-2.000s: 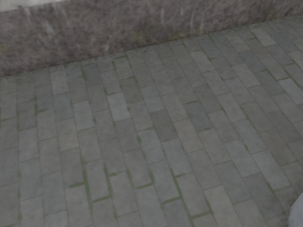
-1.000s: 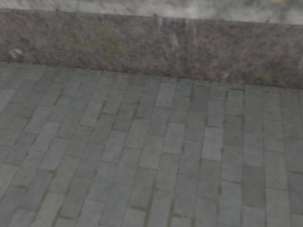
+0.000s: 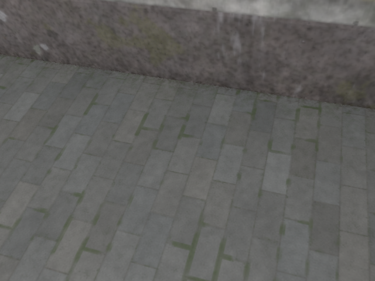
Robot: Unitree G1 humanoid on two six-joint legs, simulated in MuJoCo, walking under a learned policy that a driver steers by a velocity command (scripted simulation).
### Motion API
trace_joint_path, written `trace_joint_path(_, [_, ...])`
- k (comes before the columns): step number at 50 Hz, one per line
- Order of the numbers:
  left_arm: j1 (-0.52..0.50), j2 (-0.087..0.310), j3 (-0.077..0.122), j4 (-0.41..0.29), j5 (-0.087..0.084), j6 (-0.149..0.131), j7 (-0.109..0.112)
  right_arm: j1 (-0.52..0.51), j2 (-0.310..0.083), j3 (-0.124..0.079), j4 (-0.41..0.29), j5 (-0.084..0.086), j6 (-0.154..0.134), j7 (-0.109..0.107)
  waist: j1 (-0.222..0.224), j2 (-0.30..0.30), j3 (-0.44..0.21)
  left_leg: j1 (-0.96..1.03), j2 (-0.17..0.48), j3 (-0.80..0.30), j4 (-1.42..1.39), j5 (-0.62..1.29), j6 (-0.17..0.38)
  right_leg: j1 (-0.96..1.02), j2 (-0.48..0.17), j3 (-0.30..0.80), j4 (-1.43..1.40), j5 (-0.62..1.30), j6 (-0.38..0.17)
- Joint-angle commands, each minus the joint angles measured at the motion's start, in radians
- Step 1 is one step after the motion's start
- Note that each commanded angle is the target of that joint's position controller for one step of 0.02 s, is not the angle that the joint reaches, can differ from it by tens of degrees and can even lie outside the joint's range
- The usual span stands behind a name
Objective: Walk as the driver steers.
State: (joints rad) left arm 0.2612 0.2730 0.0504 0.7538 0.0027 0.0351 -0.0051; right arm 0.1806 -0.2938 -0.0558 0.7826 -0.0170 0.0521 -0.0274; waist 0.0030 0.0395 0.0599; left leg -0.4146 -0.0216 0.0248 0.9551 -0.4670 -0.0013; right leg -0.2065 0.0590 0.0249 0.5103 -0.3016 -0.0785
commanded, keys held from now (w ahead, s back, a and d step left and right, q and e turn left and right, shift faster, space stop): e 0.30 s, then no key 0.28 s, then w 0.38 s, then w+q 0.04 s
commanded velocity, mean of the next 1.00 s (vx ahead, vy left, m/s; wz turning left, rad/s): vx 0.11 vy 0.00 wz -0.29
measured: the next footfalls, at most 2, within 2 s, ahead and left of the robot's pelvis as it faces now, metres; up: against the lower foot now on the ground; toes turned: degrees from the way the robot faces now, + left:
left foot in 0.42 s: +0.09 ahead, +0.11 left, +0.00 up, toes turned -18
right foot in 0.84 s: +0.02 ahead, -0.07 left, +0.00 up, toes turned -15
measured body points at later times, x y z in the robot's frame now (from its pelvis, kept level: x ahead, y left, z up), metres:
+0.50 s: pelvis +0.01 +0.04 +0.00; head +0.05 +0.05 +0.45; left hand +0.19 +0.28 -0.13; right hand +0.08 -0.26 -0.09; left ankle +0.05 +0.12 -0.74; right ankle -0.04 -0.07 -0.71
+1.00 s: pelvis +0.08 +0.00 +0.01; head +0.08 -0.02 +0.46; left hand +0.16 +0.26 -0.12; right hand +0.08 -0.29 -0.13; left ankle +0.14 +0.11 -0.68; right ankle -0.02 -0.06 -0.74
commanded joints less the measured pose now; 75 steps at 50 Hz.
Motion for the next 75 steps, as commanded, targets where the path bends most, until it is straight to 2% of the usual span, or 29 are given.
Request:
trace_joint_path(1, [-0.031, 0.148, 0.04, -0.074, -0.008, -0.002, 0.012, -0.007, -0.095, -0.022, -0.065, -0.01, -0.016, 0.012, -0.012, -0.141, -0.043, -0.166, 0.018, -0.058, 0.115, 0.073, -0.027, 0.13, -0.234, 0.285, -0.197, 0.51, -0.152])
trace_joint_path(14, [0.033, 0.208, 0.07, -0.079, 0.018, 0.004, 0.009, -0.075, -0.086, -0.01, -0.122, 0.002, -0.014, 0.003, 0.039, -0.151, -0.091, -0.074, -0.019, -0.08, -0.14, 0.076, -0.039, 0.105, -0.202, 0.436, -0.117, 0.506, -0.153])
trace_joint_path(18, [-0.025, 0.194, 0.065, -0.085, 0.019, 0.006, 0.006, -0.016, -0.092, -0.004, -0.12, 0.016, -0.029, -0.006, 0.01, -0.18, -0.105, 0.078, -0.029, -0.08, -0.3, 0.076, -0.008, 0.062, -0.186, 0.474, -0.081, 0.574, -0.114])
trace_joint_path(20, [-0.068, 0.173, 0.055, -0.086, 0.002, 0.007, 0.011, 0.054, -0.079, 0.001, -0.101, 0.008, -0.042, -0.015, -0.043, -0.156, -0.1, 0.259, -0.015, -0.076, -0.575, 0.257, 0.012, -0.02, -0.132, 0.455, -0.036, 0.437, -0.04])
trace_joint_path(21, [-0.032, 0.127, 0.04, -0.086, 0.0, 0.002, 0.013, 0.046, -0.122, -0.004, -0.106, -0.006, -0.051, -0.025, -0.019, -0.043, -0.11, 0.345, 0.117, -0.216, -0.678, 0.266, 0.039, -0.093, -0.072, 0.389, 0.048, 0.219, 0.016])
trace_joint_path(22, [0.057, 0.056, 0.021, -0.087, 0.004, -0.002, 0.014, -0.022, -0.188, -0.005, -0.144, -0.008, -0.051, -0.027, 0.039, 0.169, -0.123, 0.413, 0.361, -0.493, -0.728, 0.437, 0.114, -0.217, 0.08, 0.216, 0.212, -0.19, 0.066])
trace_joint_path(23, [0.045, 0.16, 0.049, -0.07, 0.018, 0.009, 0.025, 0.029, -0.206, -0.014, -0.119, -0.003, -0.044, -0.014, 0.0, 0.152, -0.123, 0.292, 0.404, -0.542, -0.684, 0.536, 0.233, -0.198, 0.105, 0.146, 0.358, -0.332, 0.072])
trace_joint_path(24, [0.034, 0.173, 0.055, -0.056, 0.021, 0.013, 0.027, 0.02, -0.149, 0.001, -0.114, 0.003, -0.047, -0.005, 0.015, 0.073, -0.087, 0.255, 0.362, -0.486, -0.684, 0.519, 0.241, -0.19, 0.076, 0.169, 0.438, -0.284, 0.074])
trace_joint_path(26, [0.026, 0.141, 0.048, -0.024, 0.013, 0.019, 0.013, -0.062, -0.091, 0.019, -0.12, -0.001, -0.052, -0.001, 0.037, 0.08, -0.047, 0.214, 0.236, -0.313, -0.683, 0.481, 0.18, -0.167, 0.058, 0.155, 0.478, -0.173, 0.093])
trace_joint_path(29, [0.012, 0.112, 0.032, -0.002, 0.01, 0.025, 0.0, -0.023, -0.082, 0.025, -0.09, -0.001, -0.059, -0.006, 0.016, 0.112, -0.069, 0.279, 0.191, -0.235, -0.657, 0.601, 0.174, -0.152, 0.053, 0.119, 0.406, -0.147, 0.12])
trace_joint_path(33, [-0.07, 0.112, 0.015, 0.002, 0.029, 0.016, -0.007, 0.104, -0.141, -0.002, -0.025, -0.007, -0.048, 0.011, -0.053, 0.156, -0.043, 0.355, 0.207, -0.339, -0.764, 0.015, 0.205, -0.201, 0.018, 0.01, 0.259, -0.183, 0.104])
trace_joint_path(36, [-0.109, 0.096, 0.004, 0.01, 0.027, -0.009, -0.012, 0.142, -0.145, -0.014, 0.006, -0.01, -0.047, 0.02, -0.06, 0.12, -0.002, 0.334, 0.231, -0.374, -0.789, -0.048, 0.227, -0.179, -0.001, -0.022, 0.162, -0.203, 0.071])
trace_joint_path(41, [0.086, 0.07, -0.005, 0.108, 0.025, -0.054, 0.009, 0.062, -0.112, -0.021, 0.014, 0.005, -0.054, 0.026, 0.064, 0.027, -0.009, -0.015, 0.142, -0.255, -0.644, -0.076, 0.16, 0.312, -0.011, -0.036, -0.204, 0.02, -0.027])
trace_joint_path(43, [0.226, 0.23, 0.03, 0.131, 0.026, -0.073, 0.022, -0.055, -0.011, 0.011, -0.064, 0.004, -0.077, 0.035, 0.14, -0.263, 0.0, -0.377, -0.045, -0.002, -0.204, -0.066, 0.079, 0.449, -0.41, 0.551, -0.43, -0.451, -0.136])
trace_joint_path(44, [0.198, 0.215, 0.031, 0.148, 0.03, -0.075, 0.021, -0.083, -0.094, -0.009, -0.069, -0.017, -0.081, 0.033, 0.111, -0.144, 0.117, -0.407, 0.027, -0.056, -0.098, -0.009, 0.083, 0.319, -0.443, 0.566, -0.44, -0.438, -0.19])
trace_joint_path(47, [0.09, 0.116, 0.003, 0.126, 0.019, -0.101, 0.008, 0.02, -0.101, -0.015, -0.005, -0.016, -0.091, 0.062, 0.021, -0.136, 0.094, -0.351, 0.076, -0.054, -0.013, 0.16, 0.062, 0.302, -0.297, 0.337, -0.441, -0.154, -0.133])
trace_joint_path(51, [0.168, 0.092, -0.006, 0.178, 0.017, -0.121, 0.003, -0.038, -0.056, -0.002, -0.014, -0.018, -0.082, 0.076, 0.03, -0.127, 0.063, -0.359, 0.064, -0.02, 0.041, 0.261, 0.035, 0.291, -0.242, 0.126, -0.408, 0.301, -0.108])
trace_joint_path(58, [0.203, 0.088, -0.023, 0.23, 0.019, -0.132, 0.016, -0.228, -0.003, 0.031, -0.092, -0.018, -0.079, 0.087, 0.056, -0.126, 0.101, -0.212, 0.025, 0.08, -0.266, 0.383, 0.074, 0.235, -0.254, -0.049, -0.413, 0.619, -0.073])
trace_joint_path(60, [0.201, 0.101, -0.025, 0.244, 0.02, -0.132, 0.024, -0.184, -0.011, 0.029, -0.081, -0.02, -0.082, 0.078, 0.022, -0.132, 0.063, -0.099, -0.022, 0.116, -0.324, 0.349, 0.113, 0.278, -0.266, -0.088, -0.296, 0.978, -0.052])
trace_joint_path(62, [0.189, 0.124, -0.022, 0.253, 0.022, -0.121, 0.035, 0.053, -0.044, 0.014, 0.003, -0.024, -0.099, 0.063, -0.076, -0.154, -0.065, 0.13, -0.084, 0.108, -0.386, 0.344, 0.145, 0.294, -0.259, -0.095, 0.005, 1.217, -0.023])
trace_joint_path(63, [0.171, 0.135, -0.021, 0.252, 0.009, -0.119, 0.036, 0.196, -0.064, 0.004, 0.054, -0.034, -0.113, 0.053, -0.145, -0.146, -0.134, 0.336, -0.062, 0.072, -0.49, 0.474, 0.168, 0.199, -0.231, -0.116, 0.204, 1.087, -0.005])
trace_joint_path(64, [0.187, 0.095, -0.035, 0.223, 0.001, -0.126, 0.031, 0.317, -0.145, -0.016, 0.089, -0.051, -0.116, 0.04, -0.166, -0.044, -0.248, 0.604, 0.142, -0.124, -0.443, 0.668, 0.211, -0.016, -0.167, -0.135, 0.492, 0.614, 0.01])
trace_joint_path(65, [0.343, 0.006, -0.048, 0.229, -0.043, -0.121, 0.022, 0.321, -0.222, -0.037, 0.093, -0.028, -0.107, 0.036, -0.078, 0.213, -0.459, 0.854, 0.483, -0.623, -0.459, 1.118, 0.428, -0.282, 0.029, -0.098, 0.935, -0.276, 0.055])
trace_joint_path(66, [0.248, 0.131, -0.014, 0.231, -0.008, -0.114, 0.029, 0.273, -0.197, -0.043, 0.082, 0.028, -0.099, 0.04, -0.094, -0.029, -0.44, 0.721, 0.419, -0.533, -0.485, 1.199, 0.422, -0.273, -0.019, 0.057, 0.959, -0.185, 0.045])
trace_joint_path(67, [0.159, 0.087, -0.023, 0.197, -0.01, -0.117, 0.025, 0.161, -0.145, -0.024, 0.076, 0.027, -0.102, 0.033, -0.057, 0.008, -0.276, 0.573, 0.388, -0.397, -0.535, 1.173, 0.397, -0.314, -0.057, 0.055, 0.917, -0.137, 0.045])
trace_joint_path(68, [0.131, 0.065, -0.029, 0.197, 0.003, -0.118, 0.023, 0.11, -0.067, -0.004, 0.077, 0.019, -0.104, 0.031, -0.03, -0.042, -0.147, 0.422, 0.338, -0.308, -0.593, 1.111, 0.347, -0.307, -0.092, 0.035, 0.829, -0.111, 0.041])
trace_joint_path(69, [0.105, 0.065, -0.023, 0.193, 0.017, -0.104, 0.019, 0.088, -0.033, 0.009, 0.083, 0.019, -0.11, 0.026, -0.009, -0.043, -0.092, 0.331, 0.29, -0.249, -0.637, 1.055, 0.306, -0.277, -0.115, 0.037, 0.751, -0.091, 0.041])
trace_joint_path(71, [0.154, 0.025, -0.028, 0.214, 0.034, -0.067, 0.012, 0.068, -0.015, 0.021, 0.096, 0.01, -0.118, 0.026, 0.035, -0.031, -0.083, 0.199, 0.244, -0.159, -0.678, 1.069, 0.273, -0.154, -0.106, 0.014, 0.66, -0.065, 0.053])
trace_joint_path(75, [0.141, -0.006, -0.031, 0.221, 0.026, -0.039, 0.015, 0.061, -0.037, 0.027, 0.119, -0.003, -0.128, 0.028, 0.06, 0.008, -0.106, 0.147, 0.198, -0.067, -0.687, 1.064, 0.246, -0.108, -0.097, -0.018, 0.461, 0.006, 0.075])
